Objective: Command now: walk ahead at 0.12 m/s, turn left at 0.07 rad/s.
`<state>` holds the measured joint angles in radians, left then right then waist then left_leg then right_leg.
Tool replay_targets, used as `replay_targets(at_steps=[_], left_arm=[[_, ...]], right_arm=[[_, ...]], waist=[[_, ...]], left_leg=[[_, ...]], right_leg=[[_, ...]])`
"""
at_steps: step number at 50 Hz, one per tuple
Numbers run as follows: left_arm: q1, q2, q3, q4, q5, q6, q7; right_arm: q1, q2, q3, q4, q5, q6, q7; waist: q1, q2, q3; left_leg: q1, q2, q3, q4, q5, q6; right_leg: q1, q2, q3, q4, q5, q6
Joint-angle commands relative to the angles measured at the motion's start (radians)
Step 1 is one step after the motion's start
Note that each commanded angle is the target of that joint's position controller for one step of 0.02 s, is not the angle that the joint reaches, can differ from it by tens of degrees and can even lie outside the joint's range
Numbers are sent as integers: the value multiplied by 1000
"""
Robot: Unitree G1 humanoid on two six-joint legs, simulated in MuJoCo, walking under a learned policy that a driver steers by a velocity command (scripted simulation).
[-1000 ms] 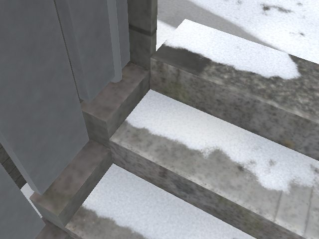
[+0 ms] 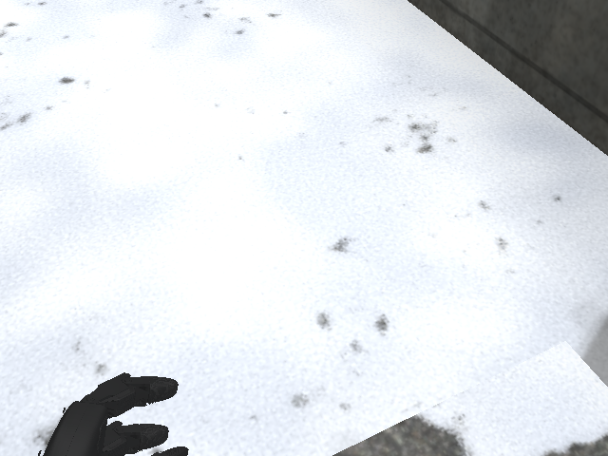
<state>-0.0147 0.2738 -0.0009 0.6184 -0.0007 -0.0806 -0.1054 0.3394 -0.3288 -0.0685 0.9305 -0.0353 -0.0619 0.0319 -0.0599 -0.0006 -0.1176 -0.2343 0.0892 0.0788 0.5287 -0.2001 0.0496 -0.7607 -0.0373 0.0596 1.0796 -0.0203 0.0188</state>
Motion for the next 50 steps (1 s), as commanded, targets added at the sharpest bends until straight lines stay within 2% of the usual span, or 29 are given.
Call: replay_targets(at_steps=[1,2,3,4,5,8,9,11,12,14,16,17,18,19,20,22,24,26,29,31,34,39,40,41,42,43,45,48,50], left_arm=[[553,128,47,209,0,63,28],[680,193,67,264,20,58,59],[581,266,79,196,34,46,36],[610,199,86,232,109,26,37],[519,153,82,246,96,7,56],[281,97,66,301,78,0,134],[192,110,71,294,90,4,143],[65,184,98,240,125,-3,124],[14,268,130,205,87,-4,103],[-12,340,163,153,67,-25,103],[17,296,159,88,57,-55,112],[94,213,147,48,52,-51,110],[228,59,119,-23,88,-51,103],[320,124,103,91,-40,17,91],[328,89,88,73,-39,34,68],[151,22,40,-21,-2,39,93],[108,17,21,-108,28,30,96],[106,64,25,-137,40,31,105],[57,38,8,-193,51,40,141],[-10,-22,-17,-241,20,56,166],[-24,-24,-2,-193,-14,38,158],[44,0,42,-126,-30,46,144],[50,1,58,-106,-24,41,144],[78,29,70,-104,-12,45,150],[51,73,71,-129,34,53,159],[44,48,72,-136,64,44,168],[-11,-3,45,-159,40,51,192],[47,34,31,-135,11,70,194],[114,70,46,-95,4,101,192]], right_arm=[[-343,-152,-39,-226,4,-46,27],[-29,11,3,-158,-54,-23,74],[365,180,51,-104,-22,-40,128],[147,106,37,-171,31,-56,108],[-57,111,49,-266,60,-52,80],[-296,151,98,-441,33,-4,23],[-298,177,117,-468,40,21,19],[-238,105,100,-480,30,50,21],[-226,91,101,-472,34,57,50],[-131,106,109,-398,33,70,89],[-27,33,86,-357,50,53,88],[48,-44,43,-322,38,24,55],[118,-212,-10,-346,7,-7,5],[-110,-292,-41,-410,-41,51,-38],[-183,-204,-1,-466,-34,66,-49],[-134,-73,19,-401,36,62,-50],[-163,-2,19,-374,49,59,-59],[-185,-16,8,-394,41,46,-77],[-161,-42,-6,-398,71,35,-87],[-158,-25,-2,-413,82,88,-107],[-182,-53,-28,-475,74,105,-109],[-143,-64,-40,-492,68,124,-78],[-109,-63,-43,-467,70,125,-68],[-73,-30,-35,-459,67,122,-58],[-96,3,-22,-473,76,111,-54],[-111,-78,-38,-481,51,90,-50],[-65,-114,-34,-434,52,101,-48],[-132,-9,20,-448,54,110,-56],[-207,77,64,-465,55,101,-58]], waist=[[276,-34,148],[151,-240,51],[-56,-430,-340],[93,-182,-265],[110,-194,-189],[38,-58,-42],[-15,-42,-5],[-118,-35,-25],[-157,-22,-21],[-169,-155,33],[-122,-135,-43],[-86,-42,-96],[-30,378,-337],[34,472,-260],[34,300,-226],[29,66,-33],[73,115,9],[82,88,22],[86,-18,28],[91,30,72],[35,87,-16],[43,120,51],[54,74,45],[52,12,-25],[39,-197,-37],[28,-274,-5],[8,-180,49],[42,-61,71],[81,-83,77]], left_leg=[[-284,-133,79,305,503,58],[-491,-146,44,829,-105,-14],[-648,-138,-119,1448,-520,-36],[-825,-178,-160,1829,-601,-50],[-1062,-180,-134,1968,-679,-17],[-1198,-70,-182,1725,-789,32],[-1108,-50,-170,1574,-717,51],[-745,-11,-136,1194,-360,57],[-518,-38,-86,953,-435,6],[-510,-84,-2,998,-285,-12],[-506,-186,-11,739,-221,51],[-334,-220,-146,621,137,152],[63,-43,-773,184,464,387],[6,57,-1138,-49,369,395],[-82,58,-1078,-98,171,325],[-255,-60,-857,-1,-55,211],[-304,-124,-809,-11,-285,177],[-251,-121,-801,-44,-241,157],[-194,-160,-693,-64,-41,130],[-151,-191,-625,-144,33,109],[-138,-159,-655,-160,-55,75],[-220,-175,-760,-110,-337,87],[-253,-205,-725,-25,-432,70],[-313,-234,-620,143,-529,44],[-454,-334,-358,405,-495,9],[-480,-255,-286,629,-378,-43],[-446,-165,-226,851,-240,-108],[-471,-138,-134,783,-175,-123],[-370,-167,-31,442,-311,-122]], right_leg=[[747,125,-183,-1002,381,8],[1077,-115,28,-884,1166,-191],[1303,-511,259,-447,1896,-514],[1165,-527,194,-500,1671,-451],[1121,-476,104,-535,1261,-340],[945,-454,45,-742,576,-225],[779,-410,-27,-841,443,-210],[459,-305,-161,-981,96,-187],[319,-276,-190,-1068,-55,-179],[438,-337,-256,-1010,373,-189],[687,-316,-294,-771,837,-193],[603,-236,-303,-492,824,-139],[275,-26,-216,-73,-166,-15],[177,159,8,516,-479,59],[86,146,96,756,-418,45],[-18,134,74,752,-317,-8],[-10,136,89,808,-295,-38],[-45,143,95,808,-272,-48],[-24,123,103,561,-266,-28],[28,116,52,82,-420,-7],[196,130,18,-149,-283,-1],[449,139,68,-550,-213,1],[546,103,83,-664,-170,-18],[678,-53,176,-665,-208,-83],[691,-246,413,-746,-277,-207],[553,-324,569,-818,-382,-289],[434,-241,412,-769,-375,-257],[469,-130,228,-731,-199,-228],[469,-39,96,-714,-230,-219]])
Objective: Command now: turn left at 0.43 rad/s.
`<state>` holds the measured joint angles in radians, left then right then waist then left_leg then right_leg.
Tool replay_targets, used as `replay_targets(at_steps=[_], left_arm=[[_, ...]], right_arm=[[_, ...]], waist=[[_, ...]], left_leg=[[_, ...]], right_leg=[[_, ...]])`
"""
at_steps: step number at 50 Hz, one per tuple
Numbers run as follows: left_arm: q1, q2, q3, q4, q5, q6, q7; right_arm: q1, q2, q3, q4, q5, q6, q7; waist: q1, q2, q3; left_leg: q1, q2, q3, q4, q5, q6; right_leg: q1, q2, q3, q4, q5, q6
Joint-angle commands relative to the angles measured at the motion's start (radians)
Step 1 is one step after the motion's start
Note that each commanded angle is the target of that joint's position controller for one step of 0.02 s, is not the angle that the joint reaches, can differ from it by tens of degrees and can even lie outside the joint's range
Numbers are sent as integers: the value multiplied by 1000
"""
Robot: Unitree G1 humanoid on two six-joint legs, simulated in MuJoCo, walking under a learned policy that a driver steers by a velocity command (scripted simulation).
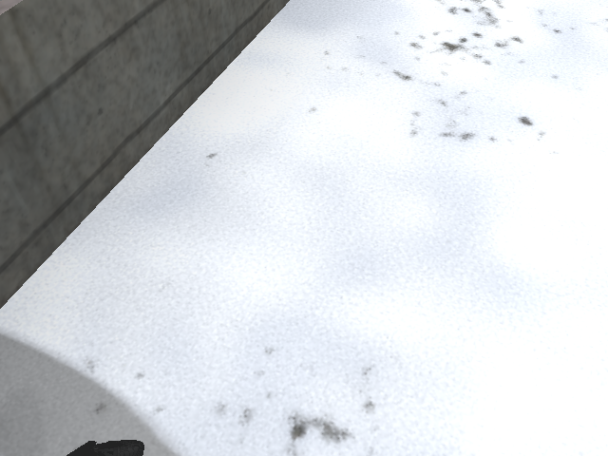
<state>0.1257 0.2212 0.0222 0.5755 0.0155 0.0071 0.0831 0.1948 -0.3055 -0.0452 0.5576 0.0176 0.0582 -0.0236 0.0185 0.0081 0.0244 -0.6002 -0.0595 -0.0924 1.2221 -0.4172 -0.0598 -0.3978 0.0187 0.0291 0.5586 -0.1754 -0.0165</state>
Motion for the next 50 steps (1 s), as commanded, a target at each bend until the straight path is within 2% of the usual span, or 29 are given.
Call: replay_targets(at_steps=[1,3,5,6,7,8,9,10,12,13,16,19,21,24,27,28,29,30,31,32,35,38,42,43,44,45,46,48,50], left_arm=[[-22,141,31,-61,-12,14,-5],[0,156,38,-44,-20,11,-15],[75,95,11,7,-30,5,-30],[108,58,0,34,-21,-10,-44],[19,17,-5,-20,-31,-32,-48],[-60,94,19,-40,-45,-35,-41],[-79,153,45,-46,-49,-29,-40],[-21,160,56,-23,-46,-10,-39],[71,147,63,4,-42,19,-36],[87,137,64,9,-46,29,-36],[79,111,58,-3,-23,36,-34],[1,65,33,-53,-23,38,-53],[-21,45,20,-73,-28,45,-79],[0,89,35,-74,-35,54,-113],[57,125,59,-63,-54,46,-126],[126,167,82,-42,-48,38,-118],[223,266,118,-37,-42,26,-104],[167,367,135,-98,-23,8,-92],[188,288,111,-107,-17,-16,-98],[149,257,99,-105,-19,-25,-90],[16,219,91,-140,-48,-8,-58],[3,190,77,-149,-20,0,-52],[17,185,80,-156,-33,6,-46],[108,142,59,-92,67,-90,-102],[89,135,54,-97,66,-124,-121],[63,150,49,-94,44,-138,-128],[60,152,46,-86,31,-145,-124],[49,143,38,-71,20,-142,-113],[7,145,33,-78,7,-147,-110]], right_arm=[[-72,50,46,-93,-5,-30,5],[-14,15,34,-53,-3,-38,13],[57,47,39,-6,-17,-39,12],[109,19,35,-2,-34,-42,7],[123,-114,1,-9,-72,-40,-3],[71,-105,-5,-45,-88,-46,-9],[55,-83,-2,-51,-84,-54,-18],[37,-58,5,-57,-74,-62,-22],[-34,-18,18,-86,-47,-73,-35],[-56,-8,21,-88,-51,-75,-42],[-47,20,29,-66,-59,-77,-68],[-15,-19,5,-30,-50,-59,-80],[-20,-68,-22,-22,-45,-53,-68],[-27,-118,-53,5,-22,-55,-42],[-53,-114,-62,39,0,-50,-29],[1,-77,-56,68,-4,-47,-23],[-1,-30,-45,65,-28,-45,-19],[-113,1,-29,-41,-47,-53,-29],[-160,-42,-38,-37,-32,-61,-27],[-156,-39,-36,-29,-17,-73,-19],[-139,-56,-47,-4,-57,-92,-18],[-102,-38,-37,13,-49,-98,-10],[-142,0,-12,-2,-21,-94,-15],[42,-4,7,51,-71,-121,12],[86,-24,10,70,-85,-128,33],[55,-26,16,70,-89,-125,43],[24,-35,20,67,-79,-126,47],[-27,-9,37,47,-61,-132,57],[-2,0,38,52,-66,-142,62]], waist=[[21,-138,-109],[24,-199,-141],[-8,-183,-124],[-35,-127,-157],[-59,162,-126],[-98,233,-87],[-105,210,-37],[-79,161,-31],[-37,118,-30],[-30,112,-26],[-36,102,-60],[-60,126,-57],[-69,154,-54],[-64,147,-60],[-15,119,-63],[1,30,-75],[33,-176,-77],[14,-425,-67],[67,-257,-165],[47,-226,-153],[-28,-86,-129],[-47,-99,-180],[-19,-132,-192],[-33,-256,-193],[-27,-194,-152],[-23,-149,-123],[1,-118,-117],[47,-126,-124],[29,-135,-109]], left_leg=[[75,13,126,-337,-103,0],[198,27,140,-523,21,23],[428,18,136,-830,181,67],[635,111,8,-824,226,90],[563,306,-179,-857,38,184],[436,397,-264,-957,-65,265],[417,417,-287,-969,-47,305],[427,408,-256,-945,21,307],[434,375,-163,-902,138,275],[419,358,-106,-892,191,270],[426,352,-6,-858,281,284],[472,379,43,-835,323,283],[439,393,85,-837,307,276],[401,421,122,-841,297,272],[376,408,189,-753,293,198],[325,353,246,-628,227,143],[109,259,316,-342,18,59],[-223,70,227,-102,-270,-30],[-227,82,44,44,-243,-30],[-249,95,23,64,-160,-19],[-148,99,-1,74,16,-11],[-97,60,23,43,104,-9],[-75,15,4,-194,114,-16],[-121,62,-27,-60,93,-29],[-163,75,-22,-59,80,-34],[-183,85,2,-66,96,-40],[-192,95,6,-90,125,-48],[-145,105,47,-174,123,-54],[-1,104,99,-272,70,-33]], right_leg=[[135,-142,166,-203,-63,-196],[138,-181,220,-195,-104,-217],[40,-150,218,-188,-156,-175],[-103,-109,202,-121,-239,-94],[-248,-6,55,43,-284,-14],[-230,-21,11,228,-337,28],[-284,-23,20,439,-352,52],[-337,-24,25,609,-361,70],[-392,-45,61,800,-284,94],[-397,-44,44,852,-238,105],[-383,-57,-3,875,-109,138],[-369,-102,-30,646,-96,138],[-277,-125,-56,503,-158,115],[-127,-120,-123,337,-230,73],[38,-71,-167,96,-129,12],[153,-42,-125,3,-68,-25],[337,-158,102,-78,220,-99],[366,-355,612,-183,196,-297],[404,-359,602,-202,171,-325],[374,-336,529,-198,89,-293],[188,-240,390,-167,143,-210],[157,-179,349,-134,209,-211],[197,-134,396,-113,203,-196],[159,-154,490,-220,-232,-209],[157,-195,554,-239,-436,-202],[126,-205,566,-236,-482,-191],[135,-206,564,-214,-475,-192],[131,-195,491,-180,-432,-181],[39,-183,439,-171,-420,-169]])
Over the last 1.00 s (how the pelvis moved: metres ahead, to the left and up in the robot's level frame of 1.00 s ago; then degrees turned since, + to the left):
0.20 0.07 0.14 46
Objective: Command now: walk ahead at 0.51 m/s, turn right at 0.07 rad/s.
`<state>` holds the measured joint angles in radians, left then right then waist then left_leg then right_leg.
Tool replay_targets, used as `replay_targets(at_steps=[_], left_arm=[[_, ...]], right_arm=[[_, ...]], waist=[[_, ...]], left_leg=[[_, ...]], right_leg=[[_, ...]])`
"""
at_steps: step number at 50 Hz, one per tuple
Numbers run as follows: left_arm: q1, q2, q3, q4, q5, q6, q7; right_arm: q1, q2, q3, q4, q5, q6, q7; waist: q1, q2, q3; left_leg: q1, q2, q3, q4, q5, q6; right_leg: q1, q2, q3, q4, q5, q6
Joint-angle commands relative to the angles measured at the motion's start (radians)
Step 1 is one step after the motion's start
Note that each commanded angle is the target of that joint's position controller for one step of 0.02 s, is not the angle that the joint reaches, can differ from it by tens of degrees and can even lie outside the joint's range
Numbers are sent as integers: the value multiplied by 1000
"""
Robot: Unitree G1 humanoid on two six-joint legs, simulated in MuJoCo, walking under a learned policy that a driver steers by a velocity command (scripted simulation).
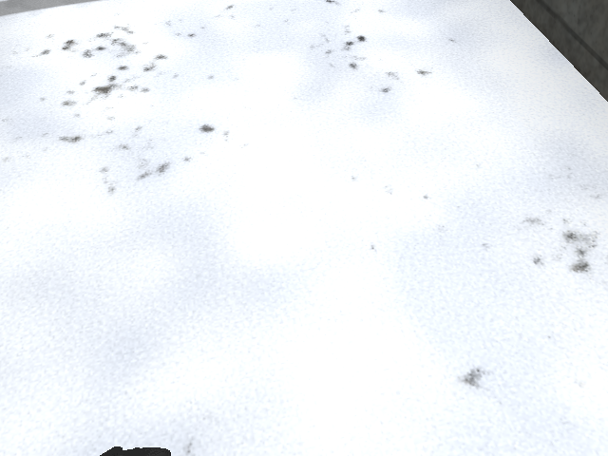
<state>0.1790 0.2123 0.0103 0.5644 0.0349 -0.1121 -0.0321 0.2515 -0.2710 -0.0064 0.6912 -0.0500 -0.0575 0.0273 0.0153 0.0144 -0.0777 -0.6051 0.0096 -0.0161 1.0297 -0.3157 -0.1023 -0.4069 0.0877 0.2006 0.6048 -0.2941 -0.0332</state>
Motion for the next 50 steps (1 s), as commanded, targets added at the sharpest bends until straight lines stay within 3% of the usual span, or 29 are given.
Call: replay_targets(at_steps=[1,3,4,5,6,7,8,9,10,12,14,15,16,18,20,23,24,25,26,27,29,32,34,37,41,43,44,47,50], left_arm=[[-58,165,44,-71,-11,-30,5],[-88,173,43,-65,-18,-24,8],[53,276,91,17,12,38,2],[12,215,83,11,8,51,-2],[-67,106,54,-13,3,50,-2],[-93,10,19,-59,7,38,0],[-155,36,28,-116,17,26,-10],[-252,91,39,-129,8,13,-13],[-254,118,45,-116,6,2,-19],[-233,101,39,-92,-2,14,-33],[-184,86,31,-65,1,31,-37],[-193,27,17,-45,36,19,-27],[-216,49,19,-37,32,19,-29],[-283,37,10,-42,9,23,-30],[-346,44,9,-49,5,25,-38],[-215,139,39,5,-23,0,-8],[29,203,75,40,-44,-10,32],[243,308,94,84,9,-14,52],[280,214,66,117,16,0,42],[227,171,63,94,-13,17,47],[61,99,41,87,-43,24,58],[-73,83,32,101,-24,19,47],[-99,118,43,117,-17,24,35],[-52,174,65,151,-19,43,37],[-18,119,47,187,-39,59,35],[136,51,24,213,-9,50,38],[169,45,19,222,-18,63,51],[103,97,32,233,-14,107,69],[109,98,34,259,-15,109,72]], right_arm=[[-52,-39,-4,-86,-1,-30,20],[-18,-27,-13,-86,-1,-50,37],[67,-111,-50,-85,52,-30,20],[160,-126,-64,-41,29,-22,7],[292,-177,-83,-10,1,-26,0],[270,-233,-95,-46,5,-28,9],[275,-218,-103,-38,32,-22,12],[250,-152,-91,-33,39,-25,5],[254,-129,-92,-14,30,-30,-10],[266,-81,-75,17,37,-35,-36],[258,-62,-65,50,38,-46,-44],[172,16,-22,40,-8,-86,22],[179,19,-28,28,1,-98,47],[204,-55,-48,49,6,-94,61],[261,-105,-60,76,11,-84,53],[236,-172,-79,76,31,-77,35],[178,-101,-57,50,97,-56,-17],[223,-10,-19,23,56,-60,-38],[360,13,-8,65,50,-57,-42],[276,-112,-41,60,68,-50,-41],[78,-82,-36,-11,73,-28,-46],[95,2,-23,-33,65,22,-44],[64,32,-7,-41,46,20,-43],[43,-4,-18,-35,42,25,-43],[-8,-58,-50,-56,23,32,-53],[-78,-149,-64,-119,18,39,-71],[-85,-75,-46,-114,17,47,-69],[-159,-17,-34,-112,33,51,-50],[-116,-34,-43,-91,35,36,-48]], waist=[[28,-163,7],[-12,-144,30],[-24,-330,-142],[-71,-230,-90],[-147,29,1],[-121,246,126],[-116,297,196],[-117,139,270],[-119,52,229],[-101,3,196],[-70,70,170],[-66,247,-3],[-88,155,28],[-95,80,50],[-100,86,61],[-12,81,5],[98,212,-27],[137,-23,-283],[74,-237,-466],[94,-188,-401],[40,-92,-149],[-82,-94,-12],[-80,-104,-3],[-60,-121,-57],[-58,-76,-26],[42,162,-26],[33,258,-83],[30,157,9],[14,61,21]], left_leg=[[67,49,30,-135,-77,30],[157,56,50,-258,-43,98],[286,-32,183,-415,-196,152],[471,-32,160,-422,-99,189],[569,92,-150,-569,-335,245],[631,253,-621,-771,-587,320],[633,346,-1033,-989,-707,426],[584,359,-945,-985,-671,433],[563,304,-767,-934,-525,415],[543,203,-528,-899,-212,364],[563,150,-361,-866,245,320],[614,121,-231,-837,175,325],[562,106,-200,-827,275,332],[467,90,-151,-814,503,322],[455,122,-171,-784,780,319],[506,94,-132,-567,1162,153],[444,51,-177,-350,1138,138],[146,-27,-145,64,560,66],[-40,-136,-205,345,-370,27],[-40,-75,-219,384,-290,32],[-130,-1,-120,334,-174,24],[83,64,-78,97,-109,26],[209,57,-31,-135,3,28],[287,43,-21,-283,194,34],[434,18,-10,-487,294,107],[500,227,-223,-556,643,217],[455,262,-276,-604,440,300],[303,132,-205,-617,41,209],[324,82,-134,-542,230,168]], right_leg=[[27,-262,262,-226,-296,-149],[18,-303,277,-224,-341,-165],[137,-194,78,-211,-437,-126],[4,-161,15,-83,-436,-104],[-207,-80,-129,283,-279,-62],[-547,-29,-257,582,-223,-10],[-741,-30,-200,645,-203,-9],[-759,-118,-155,683,-68,-4],[-675,-135,-152,644,8,6],[-553,-135,-168,519,27,30],[-453,-102,-215,422,65,45],[-369,-117,-161,409,71,51],[-329,-100,-206,367,79,56],[-219,-68,-278,224,157,49],[-113,-36,-319,85,247,29],[113,2,-334,-138,495,-42],[319,-87,-218,-176,627,-85],[789,-394,36,20,1312,-256],[979,-588,291,10,1573,-383],[812,-518,228,-62,1382,-339],[528,-414,56,-188,1015,-285],[130,-329,-94,-325,753,-228],[22,-262,-200,-334,799,-210],[79,-282,-198,-298,675,-197],[30,-229,-189,-171,219,-87],[-41,-95,-267,-2,-117,39],[17,-109,-241,29,-147,63],[104,-121,-230,-57,-22,65],[140,-127,-223,-82,45,64]])
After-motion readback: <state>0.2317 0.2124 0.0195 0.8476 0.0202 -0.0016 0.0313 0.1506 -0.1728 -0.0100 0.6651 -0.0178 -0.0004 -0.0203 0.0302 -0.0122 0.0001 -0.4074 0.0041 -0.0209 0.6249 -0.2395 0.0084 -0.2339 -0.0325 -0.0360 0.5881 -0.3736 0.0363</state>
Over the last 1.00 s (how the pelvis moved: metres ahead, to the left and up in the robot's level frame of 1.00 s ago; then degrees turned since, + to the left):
0.08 -0.04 0.00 -37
